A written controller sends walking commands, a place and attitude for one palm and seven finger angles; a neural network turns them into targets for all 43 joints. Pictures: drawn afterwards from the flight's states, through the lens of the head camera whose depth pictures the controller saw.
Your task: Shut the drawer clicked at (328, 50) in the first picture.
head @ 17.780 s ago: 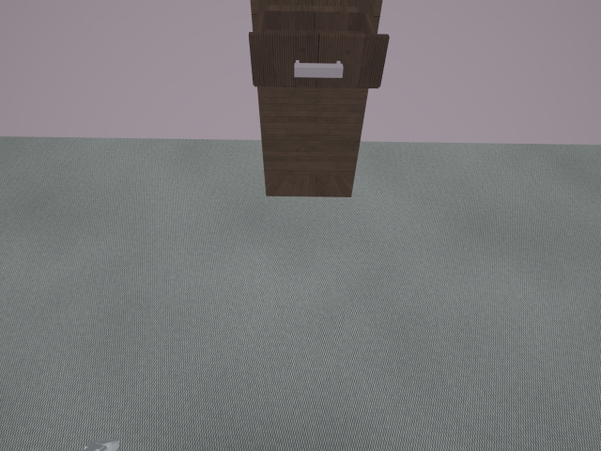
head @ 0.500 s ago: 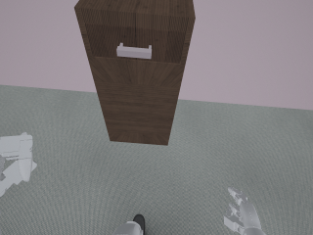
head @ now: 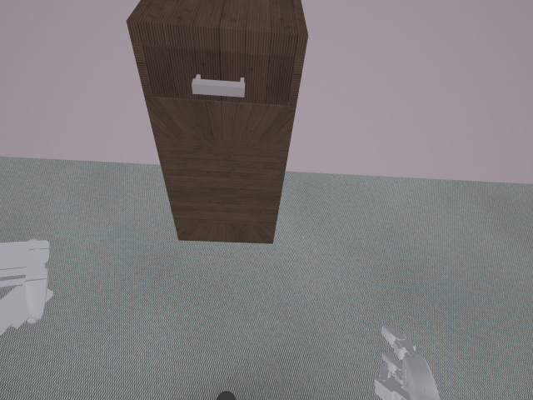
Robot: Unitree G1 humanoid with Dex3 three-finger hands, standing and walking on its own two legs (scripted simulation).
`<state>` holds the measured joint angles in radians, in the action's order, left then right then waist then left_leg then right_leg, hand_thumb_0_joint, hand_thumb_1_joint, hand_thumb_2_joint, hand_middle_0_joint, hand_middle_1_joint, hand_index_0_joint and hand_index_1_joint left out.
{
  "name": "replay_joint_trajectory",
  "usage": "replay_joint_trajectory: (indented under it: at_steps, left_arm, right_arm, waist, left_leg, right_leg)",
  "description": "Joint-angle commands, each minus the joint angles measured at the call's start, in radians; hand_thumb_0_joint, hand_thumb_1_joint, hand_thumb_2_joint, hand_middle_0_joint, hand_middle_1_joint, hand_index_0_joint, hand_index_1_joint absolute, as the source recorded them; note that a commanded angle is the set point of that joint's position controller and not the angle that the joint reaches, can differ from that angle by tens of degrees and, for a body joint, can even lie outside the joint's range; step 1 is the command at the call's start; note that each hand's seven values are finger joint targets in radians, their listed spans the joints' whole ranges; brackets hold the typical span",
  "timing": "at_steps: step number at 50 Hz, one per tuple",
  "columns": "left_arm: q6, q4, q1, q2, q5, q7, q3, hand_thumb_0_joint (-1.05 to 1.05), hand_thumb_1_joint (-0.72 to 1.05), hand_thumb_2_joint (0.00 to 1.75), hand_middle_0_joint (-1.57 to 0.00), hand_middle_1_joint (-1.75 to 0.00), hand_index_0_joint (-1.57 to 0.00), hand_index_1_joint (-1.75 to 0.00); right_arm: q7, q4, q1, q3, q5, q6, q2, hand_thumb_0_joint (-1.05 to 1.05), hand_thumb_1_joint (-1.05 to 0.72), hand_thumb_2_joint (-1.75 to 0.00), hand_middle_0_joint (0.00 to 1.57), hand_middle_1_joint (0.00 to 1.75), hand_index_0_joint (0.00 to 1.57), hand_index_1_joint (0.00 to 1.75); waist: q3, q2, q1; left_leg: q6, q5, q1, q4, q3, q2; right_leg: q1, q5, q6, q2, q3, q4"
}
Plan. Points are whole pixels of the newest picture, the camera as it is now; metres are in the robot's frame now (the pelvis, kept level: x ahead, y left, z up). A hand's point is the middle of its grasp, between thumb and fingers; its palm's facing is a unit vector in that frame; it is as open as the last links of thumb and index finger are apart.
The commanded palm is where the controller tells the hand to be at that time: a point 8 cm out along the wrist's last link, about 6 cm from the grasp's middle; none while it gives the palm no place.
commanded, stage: stop stepping back and stand still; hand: left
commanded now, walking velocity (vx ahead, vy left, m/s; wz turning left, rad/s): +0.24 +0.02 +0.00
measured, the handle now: (219, 83) +0.83 +0.15 +0.03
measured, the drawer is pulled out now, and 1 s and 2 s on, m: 0.00 0.00 0.00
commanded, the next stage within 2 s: let the arm hang, fingers relaxed in 0.52 s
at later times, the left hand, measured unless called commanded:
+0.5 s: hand (3, 359) +0.13 +0.24 +0.17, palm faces +0.38 -0.81 -0.44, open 3.3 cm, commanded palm +0.08 +0.28 +0.18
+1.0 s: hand out of the picture -0.07 +0.20 -0.19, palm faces +0.13 -0.97 -0.20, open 3.5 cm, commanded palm none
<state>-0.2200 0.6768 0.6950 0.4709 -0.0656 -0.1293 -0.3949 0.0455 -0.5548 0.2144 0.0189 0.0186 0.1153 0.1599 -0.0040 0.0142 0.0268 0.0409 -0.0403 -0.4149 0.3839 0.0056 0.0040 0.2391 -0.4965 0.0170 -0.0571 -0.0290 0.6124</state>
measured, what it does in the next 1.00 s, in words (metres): steps on the spot: right foot, then left foot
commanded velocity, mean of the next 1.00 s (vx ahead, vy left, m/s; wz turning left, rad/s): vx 0.04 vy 0.00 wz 0.00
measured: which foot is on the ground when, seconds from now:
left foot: down 0.00-0.04, up 0.06-0.20, down 0.22-1.00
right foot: up 0.00-0.02, down 0.04-1.00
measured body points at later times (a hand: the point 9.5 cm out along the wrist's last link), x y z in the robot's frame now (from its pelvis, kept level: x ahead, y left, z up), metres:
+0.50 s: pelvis -0.04 +0.00 -0.01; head -0.05 +0.01 +0.44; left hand +0.11 +0.28 +0.19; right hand +0.12 -0.22 -0.09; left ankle +0.01 +0.12 -0.74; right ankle -0.05 -0.11 -0.74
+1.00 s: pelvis -0.05 +0.01 -0.01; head -0.03 +0.04 +0.44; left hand -0.07 +0.25 -0.17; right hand +0.00 -0.23 -0.14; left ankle +0.01 +0.12 -0.74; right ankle -0.05 -0.11 -0.74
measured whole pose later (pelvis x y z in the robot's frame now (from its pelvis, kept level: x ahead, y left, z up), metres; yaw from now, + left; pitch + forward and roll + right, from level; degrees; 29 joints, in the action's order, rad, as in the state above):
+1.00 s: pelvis -0.05 +0.01 -0.01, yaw +5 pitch -1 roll -2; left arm 0.05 -0.99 0.31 0.22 0.02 -0.02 -0.04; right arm 0.02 -0.99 0.26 0.00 0.03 -0.03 0.18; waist -0.07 0.03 -0.01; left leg 0.01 -0.18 -0.34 0.54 -0.07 -0.02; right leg 0.20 -0.28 0.01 -0.01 -0.08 0.50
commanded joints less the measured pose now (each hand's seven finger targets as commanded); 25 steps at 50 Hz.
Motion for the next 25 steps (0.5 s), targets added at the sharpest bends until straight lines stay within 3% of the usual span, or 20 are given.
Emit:
replay_joint_trajectory:
  at_steps: [1, 2, 3, 5, 8, 10, 11, 12, 13, 14, 15, 16, 18, 19, 20, 21, 22, 23, 25]
  left_arm:
    - [-0.028, 0.130, 0.045, 0.145, -0.004, -0.029, -0.158, 0.00, 0.90, 0.90, -1.40, -1.60, -1.40, -1.60]
    - [-0.031, 0.147, -0.034, 0.138, -0.021, -0.032, -0.150, 0.00, 0.90, 0.90, -1.40, -1.60, -1.40, -1.60]
    - [-0.017, 0.112, -0.088, 0.113, -0.011, -0.031, -0.119, 0.00, 0.90, 0.90, -1.40, -1.60, -1.40, -1.60]
    - [-0.006, 0.007, -0.121, 0.044, 0.005, -0.036, -0.057, 0.00, 0.90, 0.90, -1.40, -1.60, -1.40, -1.60]
    - [-0.024, 0.005, -0.177, 0.039, 0.034, -0.042, -0.026, 0.00, 0.90, 0.90, -1.40, -1.60, -1.40, -1.60]
    - [-0.048, 0.055, -0.202, 0.051, 0.037, -0.044, -0.030, 0.00, 0.90, 0.90, -1.40, -1.60, -1.40, -1.60]
    - [-0.051, 0.086, -0.196, 0.069, 0.033, -0.042, -0.041, 0.00, 0.90, 0.90, -1.40, -1.60, -1.40, -1.60]
    - [-0.059, 0.080, -0.151, 0.076, 0.030, -0.036, -0.055, 0.00, 0.90, 0.90, -1.40, -1.60, -1.40, -1.60]
    - [-0.060, 0.112, -0.160, 0.077, 0.032, -0.031, -0.064, 0.00, 0.90, 0.90, -1.40, -1.60, -1.40, -1.60]
    - [-0.063, 0.131, -0.167, 0.081, 0.039, -0.032, -0.072, 0.00, 0.90, 0.90, -1.40, -1.60, -1.40, -1.60]
    - [-0.065, 0.129, -0.161, 0.075, 0.045, -0.034, -0.074, 0.00, 0.90, 0.90, -1.40, -1.60, -1.40, -1.60]
    - [-0.067, 0.141, -0.136, 0.098, 0.044, -0.034, -0.094, 0.00, 0.90, 0.90, -1.40, -1.60, -1.40, -1.60]
    - [-0.069, 0.098, -0.074, 0.063, 0.043, -0.035, -0.083, 0.00, 0.90, 0.90, -1.40, -1.60, -1.40, -1.60]
    - [-0.071, 0.075, -0.052, 0.060, 0.040, -0.032, -0.084, 0.00, 0.90, 0.90, -1.40, -1.60, -1.40, -1.60]
    - [-0.072, 0.061, -0.041, 0.058, 0.034, -0.030, -0.083, 0.00, 0.90, 0.90, -1.40, -1.60, -1.40, -1.60]
    - [-0.070, 0.050, -0.027, 0.056, 0.026, -0.028, -0.081, 0.00, 0.90, 0.90, -1.40, -1.60, -1.40, -1.60]
    - [-0.066, 0.045, -0.055, 0.047, 0.019, -0.029, -0.068, 0.00, 0.90, 0.90, -1.40, -1.60, -1.40, -1.60]
    - [-0.066, 0.041, -0.074, 0.046, 0.017, -0.031, -0.069, 0.00, 0.90, 0.90, -1.40, -1.60, -1.40, -1.60]
    - [-0.066, 0.028, -0.086, 0.047, 0.015, -0.032, -0.065, 0.00, 0.90, 0.90, -1.40, -1.60, -1.40, -1.60]
  right_arm:
    - [0.026, 0.109, -0.067, -0.074, 0.000, -0.001, 0.153, 0.00, -0.90, -0.90, 0.20, 0.30, 0.20, 0.30]
    - [0.031, 0.085, -0.077, -0.070, 0.011, -0.014, 0.159, 0.00, -0.90, -0.90, 0.20, 0.30, 0.20, 0.30]
    - [0.032, 0.074, -0.076, -0.073, -0.006, -0.011, 0.154, 0.00, -0.90, -0.90, 0.20, 0.30, 0.20, 0.30]
    - [0.043, 0.062, -0.082, -0.076, -0.021, 0.003, 0.166, 0.00, -0.90, -0.90, 0.20, 0.30, 0.20, 0.30]
    - [0.058, 0.053, -0.088, -0.059, -0.019, 0.035, 0.170, 0.00, -0.90, -0.90, 0.20, 0.30, 0.20, 0.30]
    - [0.062, 0.070, -0.088, -0.060, -0.018, 0.057, 0.185, 0.00, -0.90, -0.90, 0.20, 0.30, 0.20, 0.30]
    - [0.063, 0.088, -0.092, -0.065, -0.026, 0.063, 0.200, 0.00, -0.90, -0.90, 0.20, 0.30, 0.20, 0.30]
    - [0.057, 0.073, -0.076, -0.055, -0.023, 0.065, 0.181, 0.00, -0.90, -0.90, 0.20, 0.30, 0.20, 0.30]
    - [0.052, 0.076, -0.083, -0.046, -0.017, 0.066, 0.170, 0.00, -0.90, -0.90, 0.20, 0.30, 0.20, 0.30]
    - [0.048, 0.078, -0.091, -0.045, -0.014, 0.070, 0.167, 0.00, -0.90, -0.90, 0.20, 0.30, 0.20, 0.30]
    - [0.044, 0.081, -0.094, -0.044, -0.013, 0.072, 0.163, 0.00, -0.90, -0.90, 0.20, 0.30, 0.20, 0.30]
    - [0.041, 0.085, -0.088, -0.049, -0.013, 0.077, 0.164, 0.00, -0.90, -0.90, 0.20, 0.30, 0.20, 0.30]
    - [0.031, 0.086, -0.081, -0.050, -0.015, 0.074, 0.158, 0.00, -0.90, -0.90, 0.20, 0.30, 0.20, 0.30]
    - [0.026, 0.088, -0.079, -0.056, -0.016, 0.071, 0.157, 0.00, -0.90, -0.90, 0.20, 0.30, 0.20, 0.30]
    - [0.021, 0.087, -0.071, -0.062, -0.014, 0.063, 0.155, 0.00, -0.90, -0.90, 0.20, 0.30, 0.20, 0.30]
    - [0.018, 0.082, -0.068, -0.070, -0.017, 0.056, 0.159, 0.00, -0.90, -0.90, 0.20, 0.30, 0.20, 0.30]
    - [0.016, 0.073, -0.065, -0.064, -0.019, 0.050, 0.154, 0.00, -0.90, -0.90, 0.20, 0.30, 0.20, 0.30]
    - [0.015, 0.066, -0.060, -0.061, -0.019, 0.047, 0.153, 0.00, -0.90, -0.90, 0.20, 0.30, 0.20, 0.30]
    - [0.020, 0.066, -0.069, -0.058, -0.022, 0.047, 0.158, 0.00, -0.90, -0.90, 0.20, 0.30, 0.20, 0.30]
  waist:
    - [0.088, 0.069, -0.010]
    - [0.067, 0.097, -0.008]
    - [0.064, 0.183, -0.012]
    - [-0.024, 0.143, 0.004]
    - [-0.049, 0.018, -0.003]
    - [-0.039, -0.077, -0.018]
    - [-0.011, -0.085, -0.023]
    - [0.023, -0.146, -0.015]
    - [-0.001, -0.212, -0.013]
    - [-0.022, -0.227, -0.018]
    - [-0.039, -0.236, -0.023]
    - [-0.018, -0.192, -0.028]
    - [-0.001, -0.128, -0.030]
    - [-0.002, -0.069, -0.027]
    - [0.001, 0.017, -0.021]
    - [0.005, 0.063, -0.014]
    - [-0.007, 0.079, -0.009]
    - [0.011, 0.077, -0.004]
    - [0.029, 0.033, -0.009]
  left_leg:
    - [-0.067, -0.343, 0.132, 0.251, 0.004, -0.029]
    - [-0.066, -0.247, 0.151, 0.438, -0.017, -0.018]
    - [-0.063, -0.253, 0.055, 0.537, -0.052, -0.011]
    - [-0.043, -0.290, 0.056, 0.494, -0.065, 0.032]
    - [-0.003, -0.268, 0.176, 0.125, -0.005, 0.029]
    - [0.037, -0.265, 0.193, -0.003, -0.107, 0.090]
    - [0.052, -0.158, 0.209, -0.002, -0.168, 0.133]
    - [0.058, -0.254, 0.179, -0.064, -0.233, 0.156]
    - [0.069, -0.385, 0.120, -0.150, -0.307, 0.179]
    - [0.083, -0.481, 0.056, -0.194, -0.333, 0.200]
    - [0.084, -0.533, 0.003, -0.203, -0.308, 0.199]
    - [0.072, -0.535, 0.003, -0.186, -0.272, 0.184]
    - [0.032, -0.493, -0.033, -0.107, -0.167, 0.118]
    - [0.010, -0.440, -0.020, -0.030, -0.110, 0.074]
    - [-0.009, -0.350, 0.021, 0.089, -0.064, 0.034]
    - [-0.020, -0.273, 0.053, 0.199, -0.034, 0.019]
    - [-0.024, -0.228, 0.067, 0.253, -0.028, 0.017]
    - [-0.024, -0.185, 0.091, 0.244, -0.028, 0.022]
    - [-0.017, -0.126, 0.184, 0.124, -0.039, 0.035]
  right_leg:
    - [0.093, -0.076, 0.094, 0.219, 0.205, -0.478]
    - [0.234, -0.093, 0.161, 0.351, 0.306, -0.505]
    - [0.212, -0.202, 0.186, 0.377, 0.353, -0.485]
    - [0.244, -0.152, 0.143, 0.333, 0.266, -0.427]
    - [0.170, -0.023, 0.072, 0.231, 0.143, -0.306]
    - [0.107, 0.103, 0.015, 0.127, 0.079, -0.189]
    - [0.080, 0.209, -0.007, 0.090, 0.047, -0.123]
    - [0.053, 0.152, -0.017, 0.070, 0.007, -0.078]
    - [0.039, 0.108, -0.024, 0.047, -0.004, -0.026]
    - [0.005, 0.095, -0.022, 0.044, 0.001, 0.006]
    - [-0.031, 0.101, -0.018, 0.048, 0.005, -0.011]
    - [-0.068, 0.117, -0.015, 0.046, 0.005, -0.066]
    - [-0.135, 0.128, -0.007, 0.059, 0.027, -0.186]
    - [-0.107, 0.096, 0.008, 0.084, 0.082, -0.256]
    - [-0.046, 0.044, 0.035, 0.139, 0.180, -0.329]
    - [0.003, 0.034, 0.068, 0.210, 0.272, -0.380]
    - [0.033, 0.096, 0.091, 0.249, 0.289, -0.383]
    - [0.018, 0.190, 0.094, 0.249, 0.256, -0.348]
    - [0.022, 0.272, 0.049, 0.188, 0.152, -0.283]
